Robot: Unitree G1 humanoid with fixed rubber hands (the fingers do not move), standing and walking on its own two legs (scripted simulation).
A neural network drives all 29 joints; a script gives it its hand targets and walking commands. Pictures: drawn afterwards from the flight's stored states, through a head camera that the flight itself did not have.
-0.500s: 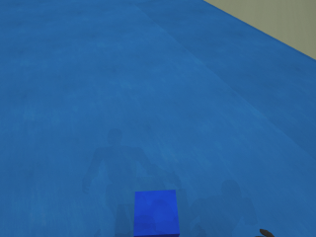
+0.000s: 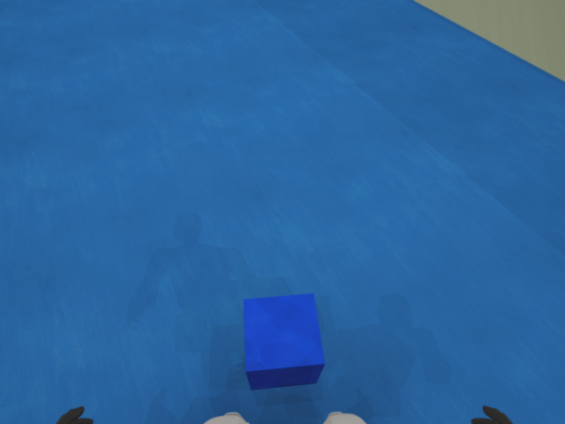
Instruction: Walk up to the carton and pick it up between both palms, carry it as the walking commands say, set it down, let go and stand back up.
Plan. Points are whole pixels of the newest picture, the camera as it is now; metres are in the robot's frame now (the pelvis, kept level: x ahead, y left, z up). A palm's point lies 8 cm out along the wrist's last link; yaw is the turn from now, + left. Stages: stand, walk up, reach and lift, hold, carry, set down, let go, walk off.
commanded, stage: walk up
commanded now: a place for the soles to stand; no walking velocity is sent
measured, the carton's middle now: (281, 343) +0.42 +0.00 -0.63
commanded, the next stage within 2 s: none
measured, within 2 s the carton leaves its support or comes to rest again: neither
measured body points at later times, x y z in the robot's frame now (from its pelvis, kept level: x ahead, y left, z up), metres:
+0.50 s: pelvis -0.04 -0.01 +0.00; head -0.02 -0.01 +0.45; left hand +0.10 +0.30 -0.10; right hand +0.03 -0.33 -0.11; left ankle +0.03 +0.13 -0.72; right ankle -0.05 -0.09 -0.72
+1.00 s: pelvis -0.02 -0.03 +0.00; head +0.02 -0.03 +0.45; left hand +0.09 +0.29 -0.11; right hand +0.06 -0.35 -0.11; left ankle +0.02 +0.11 -0.72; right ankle -0.04 -0.11 -0.71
